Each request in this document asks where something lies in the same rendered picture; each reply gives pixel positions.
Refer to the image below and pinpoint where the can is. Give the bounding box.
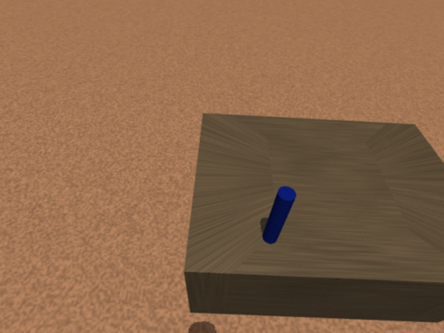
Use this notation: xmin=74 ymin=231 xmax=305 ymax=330
xmin=262 ymin=187 xmax=296 ymax=244

